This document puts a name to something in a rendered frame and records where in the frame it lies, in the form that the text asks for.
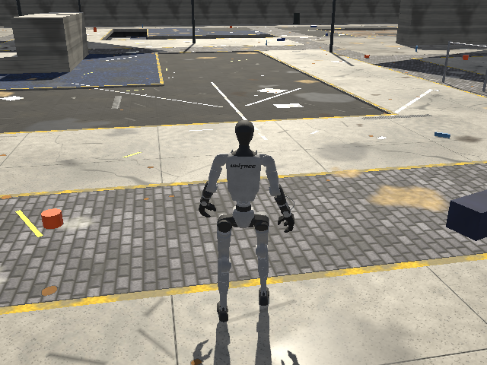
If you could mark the robot right forearm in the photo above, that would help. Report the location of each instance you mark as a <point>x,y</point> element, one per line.
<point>282,203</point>

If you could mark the robot left upper arm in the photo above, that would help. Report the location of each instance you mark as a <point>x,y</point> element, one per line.
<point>215,171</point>

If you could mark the robot left forearm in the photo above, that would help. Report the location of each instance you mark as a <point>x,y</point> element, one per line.
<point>206,196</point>

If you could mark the right robot hand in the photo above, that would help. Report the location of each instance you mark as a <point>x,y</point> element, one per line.
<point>289,222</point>

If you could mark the robot left shin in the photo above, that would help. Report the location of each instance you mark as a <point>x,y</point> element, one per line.
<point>223,285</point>

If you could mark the left robot foot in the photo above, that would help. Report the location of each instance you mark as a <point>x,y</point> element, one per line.
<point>223,315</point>

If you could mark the left robot hand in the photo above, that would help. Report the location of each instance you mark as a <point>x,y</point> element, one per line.
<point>209,207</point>

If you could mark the robot right upper arm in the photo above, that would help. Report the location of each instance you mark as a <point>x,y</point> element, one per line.
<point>272,175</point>

